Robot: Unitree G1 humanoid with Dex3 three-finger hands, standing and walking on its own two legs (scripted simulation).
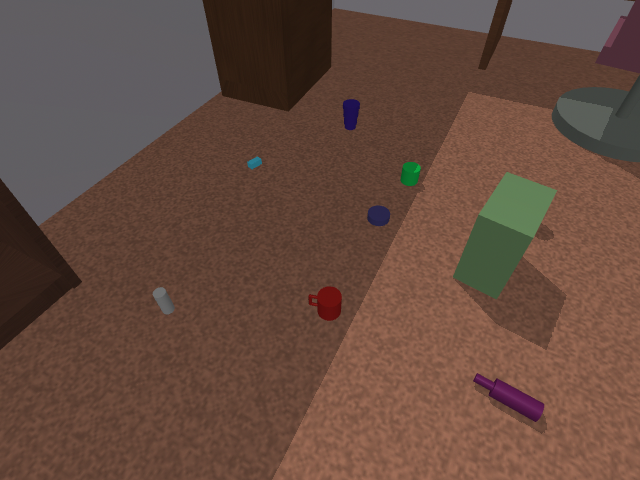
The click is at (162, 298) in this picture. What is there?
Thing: slim round
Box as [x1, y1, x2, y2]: [153, 287, 174, 313]
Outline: 156,288 153,291 153,296 164,313 170,313 174,307 166,291 162,287
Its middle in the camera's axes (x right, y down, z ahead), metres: -0.57 +0.22 +1.42
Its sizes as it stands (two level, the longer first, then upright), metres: 0.046 0.046 0.110
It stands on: the floor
